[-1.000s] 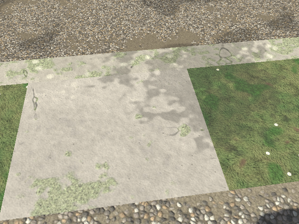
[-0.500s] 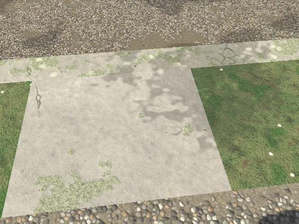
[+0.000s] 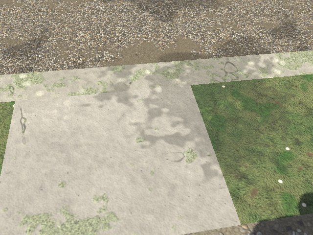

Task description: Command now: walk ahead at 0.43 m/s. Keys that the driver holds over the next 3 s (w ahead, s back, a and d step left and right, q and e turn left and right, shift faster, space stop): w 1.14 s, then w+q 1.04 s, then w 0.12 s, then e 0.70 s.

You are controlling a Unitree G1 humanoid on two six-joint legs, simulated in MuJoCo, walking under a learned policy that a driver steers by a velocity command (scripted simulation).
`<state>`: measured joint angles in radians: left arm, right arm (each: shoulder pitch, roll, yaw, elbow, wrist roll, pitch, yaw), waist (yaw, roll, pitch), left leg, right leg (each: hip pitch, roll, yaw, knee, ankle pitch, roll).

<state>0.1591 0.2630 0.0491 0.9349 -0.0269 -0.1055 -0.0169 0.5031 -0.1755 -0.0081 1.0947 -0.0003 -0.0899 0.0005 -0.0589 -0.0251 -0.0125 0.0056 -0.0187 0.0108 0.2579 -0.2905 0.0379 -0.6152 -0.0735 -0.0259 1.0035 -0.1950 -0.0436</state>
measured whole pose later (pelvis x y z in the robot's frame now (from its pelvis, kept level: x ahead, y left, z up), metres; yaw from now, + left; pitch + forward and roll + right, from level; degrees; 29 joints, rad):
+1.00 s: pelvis +0.57 +0.02 +0.00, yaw +0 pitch +1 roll +1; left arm 0.18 0.28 0.06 0.92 -0.01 -0.08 0.01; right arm 0.31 -0.23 -0.05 0.94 -0.01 -0.10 0.03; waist -0.03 -0.04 0.01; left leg -0.17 -0.06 0.07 0.29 -0.14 0.08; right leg -0.63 -0.13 0.03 1.04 -0.20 -0.03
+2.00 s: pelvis +1.07 +0.06 -0.01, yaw +26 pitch +1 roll -1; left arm 0.14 0.28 0.09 0.85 -0.02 -0.08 0.02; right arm 0.28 -0.24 -0.07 0.78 0.00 -0.02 0.02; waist -0.01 -0.02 0.06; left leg -0.34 -0.09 0.01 0.52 -0.19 0.12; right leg -0.52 -0.08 0.04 1.24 -0.37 0.00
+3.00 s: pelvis +1.28 +0.14 -0.02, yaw +18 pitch +0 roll +0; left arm 0.20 0.29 0.06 0.61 -0.04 0.11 0.02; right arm 0.14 -0.26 -0.05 0.71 0.02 0.06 -0.01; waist -0.01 0.01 0.06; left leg -0.34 0.08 0.11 0.61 -0.28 -0.02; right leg -0.34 -0.02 0.01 0.71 -0.41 0.01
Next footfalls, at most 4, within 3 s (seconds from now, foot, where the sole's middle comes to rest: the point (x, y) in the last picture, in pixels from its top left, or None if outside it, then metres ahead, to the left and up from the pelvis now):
0.22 right None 0.30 -0.14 -0.78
0.76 left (127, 213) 0.62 0.10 -0.78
1.30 right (174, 152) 0.93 -0.14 -0.78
1.84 left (118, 123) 1.13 0.15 -0.78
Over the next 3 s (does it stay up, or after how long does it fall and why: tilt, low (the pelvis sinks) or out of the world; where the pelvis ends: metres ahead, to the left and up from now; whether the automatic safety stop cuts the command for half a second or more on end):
stays up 1.28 0.14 -0.02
